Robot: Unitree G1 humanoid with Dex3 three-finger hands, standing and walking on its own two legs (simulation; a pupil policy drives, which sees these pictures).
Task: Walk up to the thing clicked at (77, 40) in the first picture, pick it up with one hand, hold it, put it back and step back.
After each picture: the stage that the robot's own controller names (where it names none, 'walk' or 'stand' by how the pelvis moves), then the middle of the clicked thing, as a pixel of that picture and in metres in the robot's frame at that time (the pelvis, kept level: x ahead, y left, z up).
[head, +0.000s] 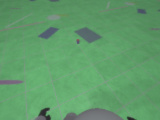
stand; (78, 41) +1.70 +0.25 -0.72
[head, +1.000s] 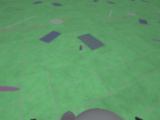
walk; (80, 47) +1.58 +0.13 -0.70
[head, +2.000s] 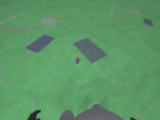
walk; (77, 60) +1.04 +0.11 -0.71
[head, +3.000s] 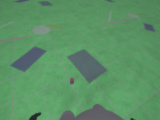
walk; (71, 80) +0.63 +0.17 -0.72
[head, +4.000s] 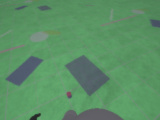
walk; (69, 95) +0.41 +0.23 -0.71
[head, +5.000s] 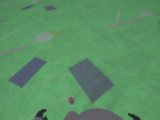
stand; (71, 100) +0.33 +0.21 -0.72
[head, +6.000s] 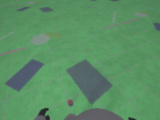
stand; (70, 103) +0.32 +0.21 -0.72
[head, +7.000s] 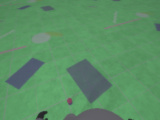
stand; (69, 101) +0.33 +0.21 -0.73
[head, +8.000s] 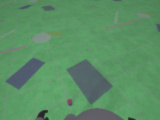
stand; (70, 102) +0.32 +0.20 -0.73
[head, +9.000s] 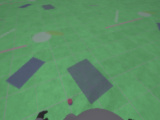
go down; (70, 101) +0.32 +0.21 -0.73
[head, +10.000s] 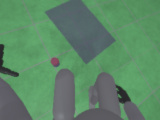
go down; (55, 62) +0.40 +0.26 -0.32
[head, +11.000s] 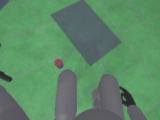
approach; (59, 64) +0.38 +0.26 -0.30
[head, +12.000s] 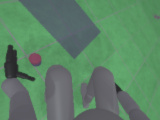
close in; (35, 60) +0.37 +0.29 -0.22
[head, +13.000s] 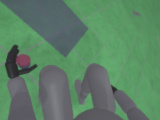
close; (24, 62) +0.37 +0.30 -0.21
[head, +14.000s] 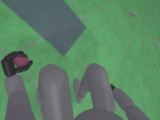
lift; (21, 61) +0.36 +0.30 -0.22
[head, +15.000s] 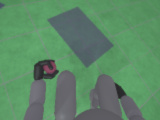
lift; (50, 69) +0.31 +0.27 -0.08
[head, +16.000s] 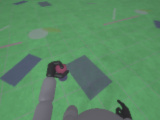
hold; (62, 72) +0.33 +0.18 +0.04
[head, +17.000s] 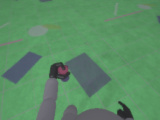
hold; (64, 73) +0.34 +0.18 +0.00
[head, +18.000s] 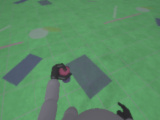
hold; (65, 75) +0.33 +0.17 +0.00
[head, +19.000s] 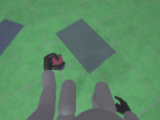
crouch; (58, 63) +0.39 +0.21 -0.09
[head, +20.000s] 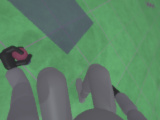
lower; (22, 57) +0.39 +0.30 -0.22
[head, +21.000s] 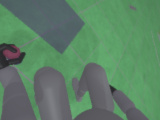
lower; (14, 56) +0.40 +0.32 -0.22
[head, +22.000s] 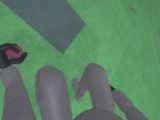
lower; (16, 55) +0.39 +0.31 -0.22
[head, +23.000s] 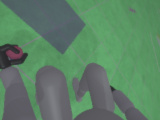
lower; (16, 56) +0.39 +0.31 -0.22
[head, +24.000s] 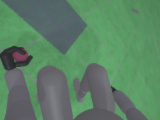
loosen; (21, 58) +0.38 +0.30 -0.22
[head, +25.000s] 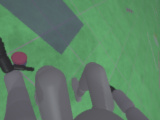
withdraw; (20, 60) +0.38 +0.29 -0.22
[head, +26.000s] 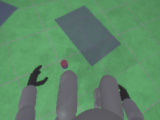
walk; (64, 64) +0.41 +0.23 -0.33
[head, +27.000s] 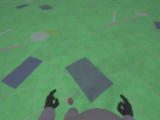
stand; (70, 101) +0.34 +0.19 -0.66
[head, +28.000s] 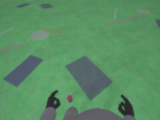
stand; (69, 99) +0.35 +0.21 -0.67
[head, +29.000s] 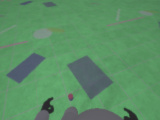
stand; (70, 97) +0.36 +0.20 -0.69
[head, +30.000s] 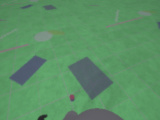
walk; (72, 98) +0.37 +0.19 -0.72
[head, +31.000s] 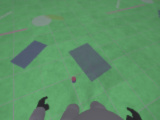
walk; (73, 79) +0.52 +0.16 -0.71
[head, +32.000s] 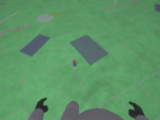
walk; (74, 63) +0.83 +0.24 -0.69
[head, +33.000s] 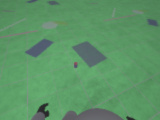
stand; (75, 65) +0.96 +0.19 -0.71
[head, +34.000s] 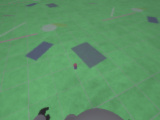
stand; (75, 66) +0.95 +0.22 -0.73
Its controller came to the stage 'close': yes
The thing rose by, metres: 0.70
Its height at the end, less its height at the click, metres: +0.00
